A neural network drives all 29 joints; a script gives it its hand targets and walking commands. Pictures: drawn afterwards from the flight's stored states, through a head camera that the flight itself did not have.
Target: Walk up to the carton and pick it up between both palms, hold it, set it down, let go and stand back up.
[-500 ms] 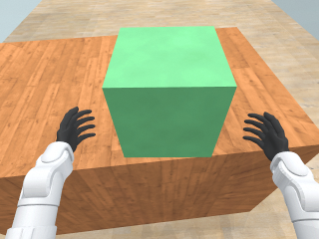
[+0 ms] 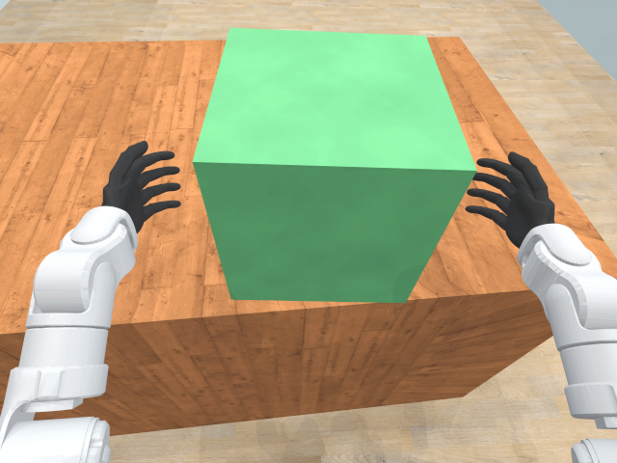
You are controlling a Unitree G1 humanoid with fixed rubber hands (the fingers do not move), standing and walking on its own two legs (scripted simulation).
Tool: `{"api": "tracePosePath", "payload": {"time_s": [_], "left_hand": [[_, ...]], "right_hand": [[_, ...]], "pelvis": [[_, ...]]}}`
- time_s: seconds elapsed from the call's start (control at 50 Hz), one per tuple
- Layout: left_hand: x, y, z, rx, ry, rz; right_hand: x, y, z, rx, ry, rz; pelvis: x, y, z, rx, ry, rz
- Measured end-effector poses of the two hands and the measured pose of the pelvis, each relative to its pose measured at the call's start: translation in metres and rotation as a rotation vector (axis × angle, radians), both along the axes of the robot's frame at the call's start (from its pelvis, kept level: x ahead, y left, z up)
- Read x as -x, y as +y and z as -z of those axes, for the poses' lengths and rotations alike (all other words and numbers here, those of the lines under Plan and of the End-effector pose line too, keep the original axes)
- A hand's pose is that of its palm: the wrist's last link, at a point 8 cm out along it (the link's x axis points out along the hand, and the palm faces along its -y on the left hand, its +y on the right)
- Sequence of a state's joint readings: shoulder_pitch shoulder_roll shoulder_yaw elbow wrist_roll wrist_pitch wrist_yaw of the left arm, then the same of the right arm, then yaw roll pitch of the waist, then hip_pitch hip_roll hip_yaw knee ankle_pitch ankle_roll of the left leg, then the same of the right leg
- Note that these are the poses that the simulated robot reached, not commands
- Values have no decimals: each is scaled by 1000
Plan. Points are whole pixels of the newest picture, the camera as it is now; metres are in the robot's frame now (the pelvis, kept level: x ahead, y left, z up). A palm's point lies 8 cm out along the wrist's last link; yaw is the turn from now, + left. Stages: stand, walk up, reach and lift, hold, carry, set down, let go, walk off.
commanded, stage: reach and lift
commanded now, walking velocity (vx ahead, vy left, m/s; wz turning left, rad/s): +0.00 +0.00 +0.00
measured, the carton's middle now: (323, 174) +0.48 +0.00 +0.10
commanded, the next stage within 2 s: none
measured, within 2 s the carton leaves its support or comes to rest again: neither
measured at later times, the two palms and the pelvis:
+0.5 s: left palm (120, 139) +0.44 +0.23 +0.19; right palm (534, 164) +0.43 -0.24 +0.17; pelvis -0.01 +0.01 -0.01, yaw +0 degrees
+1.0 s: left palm (125, 113) +0.47 +0.23 +0.20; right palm (518, 125) +0.47 -0.22 +0.20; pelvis -0.01 -0.01 -0.01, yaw +1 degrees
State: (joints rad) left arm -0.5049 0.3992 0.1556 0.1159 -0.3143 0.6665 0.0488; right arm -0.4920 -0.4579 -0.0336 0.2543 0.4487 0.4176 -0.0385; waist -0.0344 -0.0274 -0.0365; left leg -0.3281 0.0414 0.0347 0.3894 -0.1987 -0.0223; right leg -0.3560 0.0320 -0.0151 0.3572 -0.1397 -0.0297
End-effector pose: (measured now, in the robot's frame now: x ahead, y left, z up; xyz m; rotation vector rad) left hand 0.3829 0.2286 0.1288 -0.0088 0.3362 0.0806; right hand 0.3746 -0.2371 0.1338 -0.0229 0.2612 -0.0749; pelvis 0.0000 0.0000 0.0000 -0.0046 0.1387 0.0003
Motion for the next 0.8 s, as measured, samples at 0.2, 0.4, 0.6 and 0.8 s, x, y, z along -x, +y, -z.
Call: {"api": "tracePosePath", "payload": {"time_s": [0.2,0.4,0.6,0.8], "left_hand": [[-21,5,-21,-10,1,-16],[-43,6,-47,-21,-5,-27],[-62,-3,-65,-25,10,-26],[-75,-1,-76,-26,14,-57]], "right_hand": [[-21,-11,-21,-13,3,19],[-40,-11,-35,-44,8,22],[-65,0,-51,-52,-5,8],[-83,4,-70,-30,6,31]], "pelvis": [[-2,4,1,7,25,2],[5,7,4,7,64,0],[12,6,7,6,114,0],[15,0,8,7,159,-10]]}}
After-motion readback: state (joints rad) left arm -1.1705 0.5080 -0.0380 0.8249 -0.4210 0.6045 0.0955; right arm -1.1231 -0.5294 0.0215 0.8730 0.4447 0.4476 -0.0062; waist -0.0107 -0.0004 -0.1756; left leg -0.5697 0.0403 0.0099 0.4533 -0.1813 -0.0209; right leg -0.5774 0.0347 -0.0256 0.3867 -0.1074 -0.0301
